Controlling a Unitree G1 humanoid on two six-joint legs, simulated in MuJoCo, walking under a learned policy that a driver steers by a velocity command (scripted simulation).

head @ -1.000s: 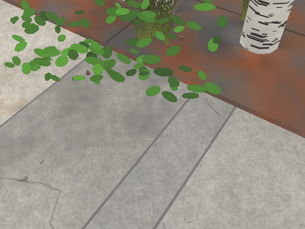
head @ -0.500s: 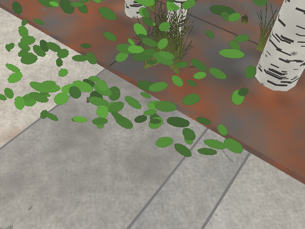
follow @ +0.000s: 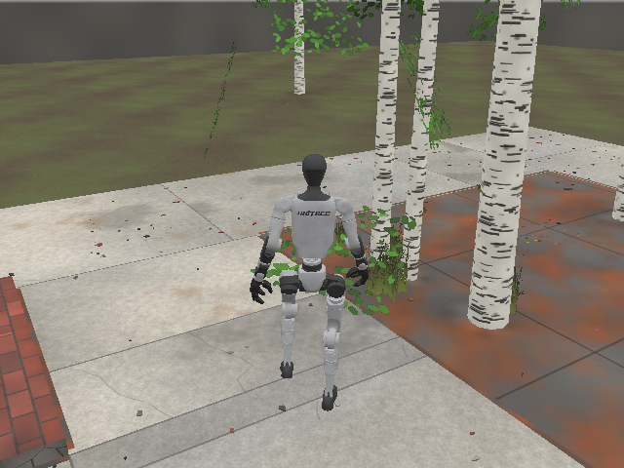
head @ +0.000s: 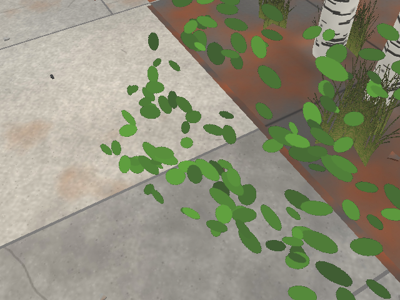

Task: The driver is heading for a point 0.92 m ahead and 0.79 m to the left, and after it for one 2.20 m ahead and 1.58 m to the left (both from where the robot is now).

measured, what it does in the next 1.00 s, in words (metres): walks ahead, turning left: left foot, then right foot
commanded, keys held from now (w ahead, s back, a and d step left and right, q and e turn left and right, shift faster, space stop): w+q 1.00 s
